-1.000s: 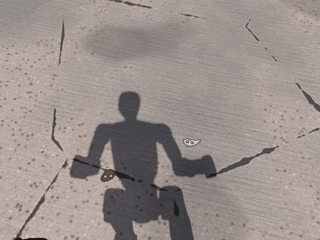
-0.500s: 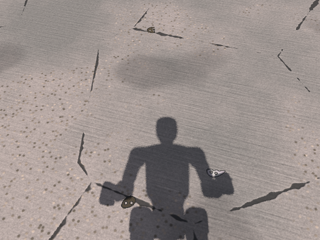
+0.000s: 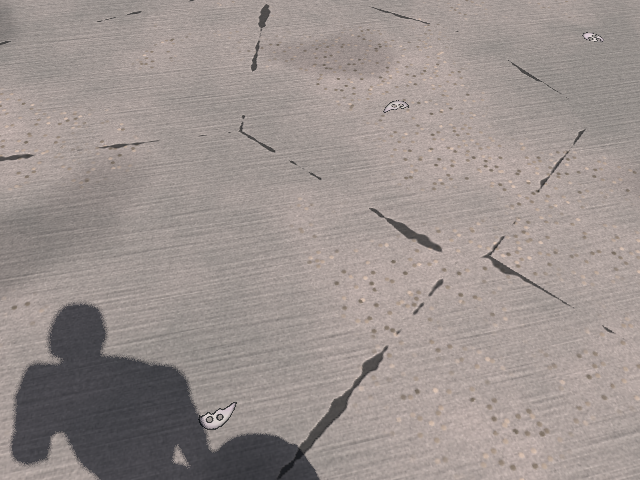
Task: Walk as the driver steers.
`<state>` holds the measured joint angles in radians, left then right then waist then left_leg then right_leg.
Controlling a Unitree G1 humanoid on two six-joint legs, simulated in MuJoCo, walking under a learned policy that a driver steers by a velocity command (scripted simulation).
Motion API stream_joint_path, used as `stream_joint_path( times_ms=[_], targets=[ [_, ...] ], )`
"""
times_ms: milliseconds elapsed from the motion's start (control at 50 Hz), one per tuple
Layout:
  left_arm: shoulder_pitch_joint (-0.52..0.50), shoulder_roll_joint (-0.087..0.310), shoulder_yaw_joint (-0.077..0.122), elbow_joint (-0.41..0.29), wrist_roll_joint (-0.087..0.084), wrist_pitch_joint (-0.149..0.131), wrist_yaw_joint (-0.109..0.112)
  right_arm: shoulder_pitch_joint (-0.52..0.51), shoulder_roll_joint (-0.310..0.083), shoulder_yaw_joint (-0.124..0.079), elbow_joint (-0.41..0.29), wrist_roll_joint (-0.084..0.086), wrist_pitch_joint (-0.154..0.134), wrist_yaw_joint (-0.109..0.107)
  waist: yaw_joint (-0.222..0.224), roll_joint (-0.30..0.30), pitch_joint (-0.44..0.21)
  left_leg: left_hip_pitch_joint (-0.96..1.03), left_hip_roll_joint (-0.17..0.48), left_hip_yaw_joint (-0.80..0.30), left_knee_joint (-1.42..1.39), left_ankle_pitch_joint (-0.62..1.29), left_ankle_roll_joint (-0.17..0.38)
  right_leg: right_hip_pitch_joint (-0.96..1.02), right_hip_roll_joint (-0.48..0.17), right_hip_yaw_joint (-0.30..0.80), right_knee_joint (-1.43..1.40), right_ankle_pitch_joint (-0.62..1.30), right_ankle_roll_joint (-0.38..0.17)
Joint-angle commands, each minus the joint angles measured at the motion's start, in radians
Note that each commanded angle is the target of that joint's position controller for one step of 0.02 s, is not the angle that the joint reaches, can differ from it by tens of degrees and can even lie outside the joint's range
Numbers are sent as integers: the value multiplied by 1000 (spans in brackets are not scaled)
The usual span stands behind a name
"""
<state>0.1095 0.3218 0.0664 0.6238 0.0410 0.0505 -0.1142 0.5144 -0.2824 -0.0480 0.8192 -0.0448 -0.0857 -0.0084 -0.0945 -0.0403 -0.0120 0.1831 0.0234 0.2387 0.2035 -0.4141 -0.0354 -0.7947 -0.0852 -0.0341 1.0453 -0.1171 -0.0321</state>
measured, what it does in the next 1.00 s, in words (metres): walks ahead, turning left: right foot, then left foot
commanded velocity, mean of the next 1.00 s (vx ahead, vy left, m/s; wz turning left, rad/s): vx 0.96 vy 0.00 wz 0.23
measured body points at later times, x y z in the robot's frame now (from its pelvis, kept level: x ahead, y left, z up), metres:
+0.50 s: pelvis +0.41 -0.11 +0.00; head +0.44 -0.12 +0.44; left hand +0.44 +0.16 -0.13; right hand +0.53 -0.38 -0.12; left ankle +0.67 -0.04 -0.66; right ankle +0.21 -0.10 -0.72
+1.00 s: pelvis +0.90 -0.18 -0.01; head +0.93 -0.18 +0.44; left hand +1.11 +0.09 -0.05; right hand +0.96 -0.49 -0.12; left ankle +0.67 -0.12 -0.71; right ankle +1.07 -0.30 -0.73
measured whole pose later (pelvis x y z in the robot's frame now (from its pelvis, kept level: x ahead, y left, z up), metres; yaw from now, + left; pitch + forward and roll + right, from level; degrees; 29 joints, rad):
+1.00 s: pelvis +0.90 -0.18 -0.01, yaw +18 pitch +3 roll +0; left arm -0.01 0.28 -0.05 0.57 0.04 -0.09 0.00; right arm 0.45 -0.36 -0.09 0.84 -0.01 -0.07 0.02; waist -0.13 0.00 0.00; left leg 0.00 -0.13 -0.28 0.59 -0.48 0.11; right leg -0.52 -0.06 0.08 0.52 -0.11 0.03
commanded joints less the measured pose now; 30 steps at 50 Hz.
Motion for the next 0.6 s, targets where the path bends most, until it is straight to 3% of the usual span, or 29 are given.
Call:
stream_joint_path(
  times_ms=[20, 60, 80, 100, 120, 140, 160, 180, 200, 220, 240, 260, 280, 320, 380, 400, 460, 500, 520, 540, 560, 580, 600],
  targets=[
    [-279, 21, -19, -148, 1, -26, -8, 29, -123, -22, -5, -4, -9, -12, -24, 137, 234, -17, 246, -31, -81, 492, 99, -130, 19, -112, -146, -91, -70],
    [-211, 10, -26, -135, -2, -26, 8, 8, -155, -20, 10, 0, -1, -24, 51, 163, 141, -37, 244, 51, 83, 1183, 85, 135, 123, -206, -246, -172, -137],
    [-99, 35, -14, -108, -5, -29, 20, 8, -194, -27, 16, 0, 12, -28, 123, 184, 53, -34, 266, 55, 255, 1451, 89, 285, 182, -220, -246, -231, -163],
    [79, 76, 8, -64, -12, -37, 32, -12, -238, -39, 8, 5, 23, -28, 214, 203, -55, -101, 292, 42, 480, 1524, 102, 507, 223, -194, -261, -276, -193],
    [326, 136, 43, 15, -11, -49, 53, -58, -251, -41, -12, 10, 22, -19, 330, 176, -172, -304, 283, 28, 789, 1338, 88, 855, 230, -90, -365, -242, -230],
    [290, 263, 86, 25, -17, -34, 74, -33, -136, -14, -83, 23, 7, 9, 237, -100, -241, -768, 102, 13, 1171, 361, 26, 1199, 3, 364, -513, -545, -310],
    [286, 324, 97, -14, -10, -26, 77, -125, -135, -8, -169, 18, -19, 20, 232, -69, -344, -994, -22, -191, 1406, -25, 7, 1288, -191, 863, -709, -692, -392],
    [316, 272, 85, 19, -6, -25, 90, -279, -168, -13, -201, 21, -32, 20, 273, 66, -254, -1066, 35, -303, 1391, 117, 30, 1215, -177, 783, -767, -545, -331],
    [308, 226, 71, 61, -2, -38, 105, -221, -129, 0, -185, 39, -36, 14, 200, 72, -113, -1032, 78, -271, 1324, 155, 42, 1045, -182, 659, -779, -361, -296],
    [263, 169, 51, 68, 2, -61, 113, -188, -111, 9, -156, 25, -28, 12, 141, 140, -41, -960, 128, -273, 1227, 164, 51, 892, -141, 519, -768, -216, -257],
    [198, 131, 34, 63, -1, -78, 117, -129, -87, 17, -126, 10, -9, 16, 85, 123, -10, -873, 146, -275, 1185, 163, 51, 750, -95, 426, -795, -201, -237],
    [173, 92, 17, 65, -6, -97, 115, -87, -78, 21, -99, 2, 17, 26, 54, 79, 9, -795, 164, -286, 1150, 159, 47, 641, -74, 373, -824, -158, -232],
    [186, 57, 5, 86, -15, -118, 108, -92, -77, 18, -81, 2, 38, 34, 42, 74, 48, -775, 176, -292, 1113, 153, 51, 589, -40, 297, -825, -51, -204],
    [229, 76, 8, 120, -20, -146, 95, -155, -57, 20, -86, 19, 63, 46, 54, 34, 103, -851, 163, -269, 1044, 213, 56, 569, -22, 196, -896, 24, -147],
    [296, 57, -3, 155, -22, -170, 82, -338, -48, 22, -125, 47, 52, 51, 117, 9, 188, -918, 81, -254, 839, 371, 89, 598, 39, 28, -946, 339, -51],
    [283, 57, -8, 154, -23, -174, 83, -345, -41, 23, -123, 53, 47, 55, 111, 7, 173, -905, 55, -234, 771, 434, 100, 621, 47, -25, -946, 427, -28],
    [320, 37, -29, 183, -29, -191, 101, -439, -23, 39, -142, 41, 29, 75, 128, 9, 155, -810, 4, -102, 562, 585, 139, 697, 19, -99, -988, 765, 15],
    [308, 76, -28, 182, -29, -198, 123, -378, -42, 36, -104, 49, 32, 78, 90, -23, 53, -691, -79, -54, 520, 607, 159, 819, 1, -132, -907, 1175, 55],
    [312, 111, -20, 185, -24, -196, 141, -364, -51, 37, -108, 37, 34, 80, 67, -67, 49, -662, -83, -48, 488, 574, 175, 864, -43, -136, -829, 1321, 68],
    [299, 132, -13, 186, -12, -182, 161, -299, -90, 27, -85, 30, 42, 75, 23, -85, 14, -589, -123, -37, 471, 513, 187, 908, -71, -133, -720, 1431, 78],
    [259, 150, -6, 180, 2, -162, 174, -143, -141, 5, -37, 24, 48, 68, -66, -79, -48, -436, -161, -45, 462, 467, 202, 894, -77, -130, -516, 1458, 84],
    [162, 180, 5, 149, 17, -142, 182, 99, -198, -23, 38, 28, 53, 58, -193, -75, -126, -223, -145, -112, 434, 428, 247, 804, -72, -120, -200, 1422, 85],
    [47, 189, 16, 132, 5, -130, 175, 283, -241, -53, 88, 40, 55, 42, -311, 68, -134, -47, -74, -212, 311, 447, 332, 612, 73, -158, 360, 786, 77]
  ],
)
